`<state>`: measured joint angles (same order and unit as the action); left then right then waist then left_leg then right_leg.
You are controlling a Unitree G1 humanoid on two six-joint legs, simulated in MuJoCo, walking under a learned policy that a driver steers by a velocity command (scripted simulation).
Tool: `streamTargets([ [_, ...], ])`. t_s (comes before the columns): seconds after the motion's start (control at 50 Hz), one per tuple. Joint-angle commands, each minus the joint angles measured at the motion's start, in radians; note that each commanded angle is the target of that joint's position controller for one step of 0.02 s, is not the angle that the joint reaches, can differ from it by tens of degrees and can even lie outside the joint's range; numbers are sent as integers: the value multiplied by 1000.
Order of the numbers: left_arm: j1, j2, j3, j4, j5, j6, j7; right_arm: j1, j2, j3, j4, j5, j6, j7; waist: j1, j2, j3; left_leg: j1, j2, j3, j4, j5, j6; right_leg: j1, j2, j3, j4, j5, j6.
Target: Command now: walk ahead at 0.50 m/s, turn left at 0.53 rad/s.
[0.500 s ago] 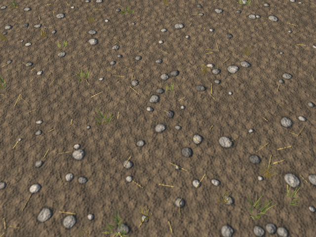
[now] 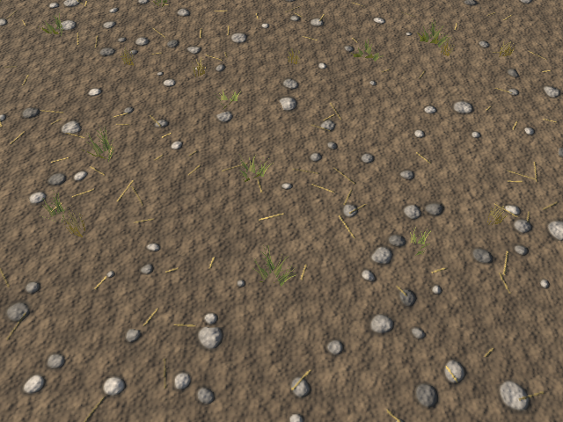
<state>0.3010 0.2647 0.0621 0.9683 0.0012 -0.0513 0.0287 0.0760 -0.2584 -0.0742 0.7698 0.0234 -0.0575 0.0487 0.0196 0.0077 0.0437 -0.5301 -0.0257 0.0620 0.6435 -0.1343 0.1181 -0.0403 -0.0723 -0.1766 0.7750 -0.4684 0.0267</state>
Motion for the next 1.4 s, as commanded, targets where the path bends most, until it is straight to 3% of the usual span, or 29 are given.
streamTargets([
  [0.02, -63, 121, 7, -155, -30, -93, -29, 343, -229, -65, 2, -10, -7, -16, -141, 141, -366, 920, 347, -838, -348, -131, 285, -753, 80, 289, 667, -76, -29],
  [0.04, -119, 132, 8, -173, -47, -111, -34, 299, -179, -54, -1, -9, -15, -20, -128, 95, -243, 798, 309, -669, -341, -65, 240, -785, 34, 273, 612, 10, -54],
  [0.06, -128, 121, 10, -166, -29, -115, -27, 225, -155, -46, -17, -7, -20, -19, -77, -13, -166, 635, 262, -552, -349, 25, 203, -731, -12, 266, 511, 82, -56],
  [0.08, -128, 137, 22, -161, -7, -106, -19, 167, -121, -35, -35, -11, -21, -19, -42, -19, -123, 511, 229, -472, -365, 123, 183, -659, -39, 260, 427, 118, -48],
  [0.16, -130, 101, 25, -189, 14, -60, -15, 168, -151, -39, -52, -11, -25, -40, 1, 12, -83, 330, 180, -373, -425, 268, 189, -573, -44, 237, 249, 209, 8],
  [0.28, -345, 61, 6, -267, 4, -65, -27, 254, -172, -46, -40, -2, -7, -64, -80, 70, -44, 268, 100, -307, -405, 145, 102, -491, 47, 210, -184, 565, 30],
  [0.38, -380, 105, 13, -297, -4, -87, -52, 314, -146, -38, -11, -3, 1, -70, -95, 95, -43, 430, 179, -407, -305, 108, 86, -481, 52, 235, -293, 521, -14],
  [0.44, -231, 149, 34, -263, 4, -102, -51, 292, -139, -33, -18, -10, 8, -70, -12, 121, -100, 477, 151, -404, -149, 357, 51, -284, 76, 193, -354, 443, -84],
  [0.46, -88, 190, 47, -242, 19, -105, -46, 273, -108, -18, -36, -19, 5, -65, 57, 84, -224, 387, 101, -356, 58, 336, 20, -44, -25, 283, -305, 472, -146],
  [0.48, 67, 276, 72, -217, 30, -98, -43, 397, -53, 1, -42, -12, -6, -64, 51, -133, -388, 76, -32, -251, 412, 36, -58, 340, -236, 631, -300, 411, -299],
  [0.5, 126, 244, 70, -170, -2, -86, -55, 451, -65, 7, -31, 8, -16, -63, 50, -320, -411, -157, -75, -236, 612, -447, -86, 436, -346, 959, -444, 172, -375],
  [0.52, 74, 162, 46, -187, -21, -82, -55, 347, -154, -11, -39, 17, -19, -61, 72, -178, -249, -257, -13, -270, 685, -398, -80, 326, -309, 888, -476, 7, -322],
  [0.56, -45, 110, 23, -207, -1, -64, -52, 184, -149, -11, -80, -8, -22, -58, 42, -47, -61, -238, 68, -192, 607, -250, -77, 45, -220, 643, -527, 138, -266],
  [0.6, -78, 87, 11, -207, 11, -65, -53, 197, -118, -13, -80, -15, -19, -54, -7, -82, -40, -144, 118, -172, 502, -186, -80, -77, -159, 531, -570, 285, -247],
  [0.64, -61, 102, 14, -192, 2, -70, -52, 210, -82, -5, -78, -14, -15, -53, -18, -101, -49, -123, 131, -143, 429, -163, -92, -108, -143, 458, -601, 391, -260],
  [0.78, 28, 165, 28, -147, -21, -52, -37, -8, -42, 19, -137, -14, -27, -40, 46, -76, -23, -71, 108, -79, 11, 167, -121, -101, -99, 278, -629, 523, -226],
  [0.88, 104, 179, 29, -107, -27, -27, -34, -120, -63, 16, -185, -2, -37, -16, 67, -88, 8, -71, 78, -72, -109, 119, -90, 28, -165, 302, -570, 543, -207],
  [0.92, 92, 198, 34, -103, -27, -15, -29, -80, -91, 6, -181, -4, -41, -11, 25, -103, -16, 14, 55, -57, -148, 57, -61, 67, -178, 299, -501, 677, -186],
  [0.96, 70, 182, 25, -112, -23, -10, -24, 157, -165, -33, -113, -15, -41, -22, -97, -81, -168, 378, 40, -41, -175, 89, -4, -15, -103, 224, -221, 872, -137],
  [0.98, 65, 127, 1, -146, 7, -15, -21, 349, -246, -54, -83, -28, -36, -35, -163, 52, -328, 685, 251, -277, -134, 146, 70, -231, -38, 174, 107, 570, -96],
  [1.0, 188, 26, -28, -153, -6, -37, -29, 368, -293, -59, -63, -26, -30, -27, -90, 313, -433, 944, 431, -717, -251, -61, 216, -596, 119, 203, 400, -91, -51],
  [1.02, 119, 137, -3, -144, -26, -52, -35, 362, -196, -35, -70, -15, -27, -26, -131, 191, -366, 897, 400, -734, -308, -193, 183, -712, 65, 294, 499, -113, -60],
  [1.04, 26, 170, 7, -175, -41, -61, -40, 295, -168, -23, -75, -12, -28, -28, -120, 141, -227, 769, 366, -592, -330, -153, 146, -760, 21, 270, 498, -18, -69],
  [1.06, -17, 156, 6, -181, -33, -62, -36, 229, -153, -15, -83, -18, -28, -27, -89, 64, -156, 632, 325, -493, -356, -52, 130, -723, -20, 245, 455, 70, -63],
  [1.08, -33, 148, 10, -184, -17, -57, -34, 182, -130, -9, -86, -26, -29, -23, -60, 48, -104, 524, 292, -423, -389, 30, 126, -686, -43, 241, 402, 121, -54],
  [1.12, 5, 114, 8, -175, -16, -36, -35, 150, -111, -6, -81, -30, -39, -19, -10, 81, -91, 411, 258, -348, -449, 95, 128, -592, -69, 246, 348, 171, -40],
  [1.2, -78, 85, 1, -205, -2, -16, -29, 180, -147, -17, -42, -23, -51, -30, -7, 49, -41, 361, 247, -246, -509, 178, 141, -641, -79, 235, 191, 313, -7],
  [1.3, -217, 60, -13, -236, -16, -23, -51, 227, -172, -22, 0, -26, -47, -44, -64, 43, -6, 392, 220, -88, -532, 167, 81, -602, -41, 204, -79, 570, -23],
  [1.4, -329, 71, -13, -303, -23, -23, -76, 285, -186, -29, 53, -16, -28, -50, -99, 37, 29, 575, 287, -38, -482, 198, 53, -663, -11, 203, -181, 498, -67],
])
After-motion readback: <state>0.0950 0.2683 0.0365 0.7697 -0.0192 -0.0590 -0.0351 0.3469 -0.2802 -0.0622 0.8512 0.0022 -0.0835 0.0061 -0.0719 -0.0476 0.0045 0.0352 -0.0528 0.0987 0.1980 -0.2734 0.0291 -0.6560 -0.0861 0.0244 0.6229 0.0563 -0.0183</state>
